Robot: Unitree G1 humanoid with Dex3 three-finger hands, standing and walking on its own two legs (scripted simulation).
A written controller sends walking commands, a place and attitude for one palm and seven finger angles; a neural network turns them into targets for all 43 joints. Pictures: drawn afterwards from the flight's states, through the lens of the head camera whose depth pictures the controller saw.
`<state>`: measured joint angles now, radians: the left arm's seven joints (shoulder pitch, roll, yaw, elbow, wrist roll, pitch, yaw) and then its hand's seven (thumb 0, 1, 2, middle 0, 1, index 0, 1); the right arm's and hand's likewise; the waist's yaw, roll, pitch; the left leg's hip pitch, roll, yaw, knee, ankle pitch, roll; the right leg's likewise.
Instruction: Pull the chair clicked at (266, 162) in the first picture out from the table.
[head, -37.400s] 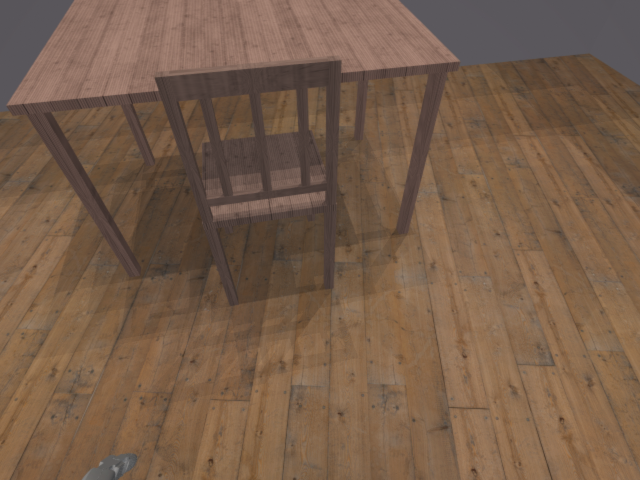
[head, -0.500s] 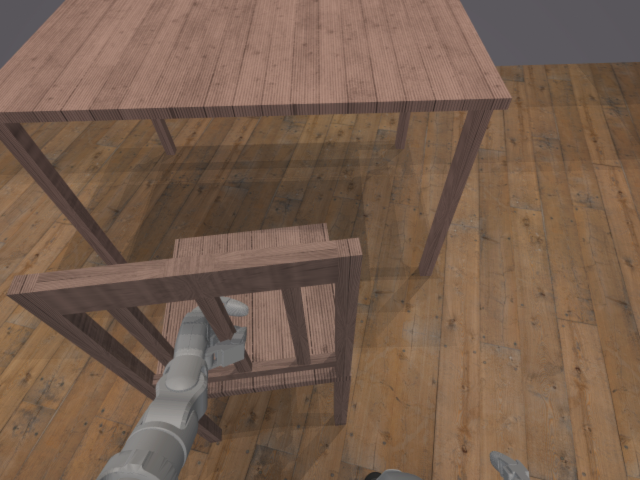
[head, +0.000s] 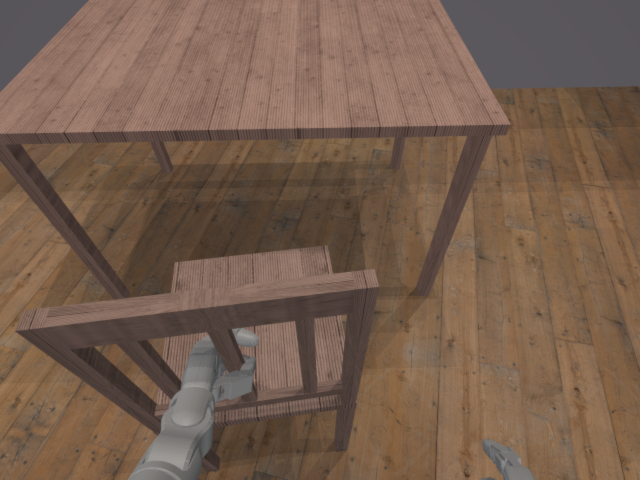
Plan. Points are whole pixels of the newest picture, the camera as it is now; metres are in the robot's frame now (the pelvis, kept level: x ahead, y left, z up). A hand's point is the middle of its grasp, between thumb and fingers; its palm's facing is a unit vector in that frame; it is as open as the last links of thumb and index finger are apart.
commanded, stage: stop walking, hand still on the chair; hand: left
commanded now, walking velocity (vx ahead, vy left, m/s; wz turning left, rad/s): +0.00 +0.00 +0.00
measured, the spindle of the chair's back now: (236, 366) +0.29 +0.14 -0.10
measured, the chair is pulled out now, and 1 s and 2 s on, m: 0.32 0.32 0.32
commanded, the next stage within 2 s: open the thumb and straighten the fingers in 0.26 s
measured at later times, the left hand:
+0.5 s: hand (243, 373) +0.27 +0.12 -0.07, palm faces +0.02 -0.99 -0.13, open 5.9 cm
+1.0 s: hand (235, 380) +0.27 +0.14 -0.09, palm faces +0.01 -0.99 -0.15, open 16.2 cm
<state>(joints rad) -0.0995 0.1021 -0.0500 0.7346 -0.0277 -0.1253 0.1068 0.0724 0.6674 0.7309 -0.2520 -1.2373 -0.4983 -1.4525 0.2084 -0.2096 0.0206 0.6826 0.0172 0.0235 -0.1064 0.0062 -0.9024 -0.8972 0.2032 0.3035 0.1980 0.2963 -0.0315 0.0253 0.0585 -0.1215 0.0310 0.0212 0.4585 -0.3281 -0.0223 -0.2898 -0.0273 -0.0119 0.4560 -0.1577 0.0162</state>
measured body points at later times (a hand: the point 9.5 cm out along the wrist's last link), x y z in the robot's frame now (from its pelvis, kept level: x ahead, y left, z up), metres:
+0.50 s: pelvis +0.00 +0.00 -0.01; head +0.04 -0.01 +0.44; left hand +0.27 +0.18 -0.06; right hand +0.12 -0.25 -0.12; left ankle -0.05 +0.13 -0.74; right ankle +0.05 -0.13 -0.74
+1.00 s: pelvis +0.01 +0.00 -0.04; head +0.07 -0.02 +0.41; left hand +0.26 +0.19 -0.07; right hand +0.17 -0.24 -0.15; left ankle -0.05 +0.13 -0.74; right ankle +0.05 -0.13 -0.74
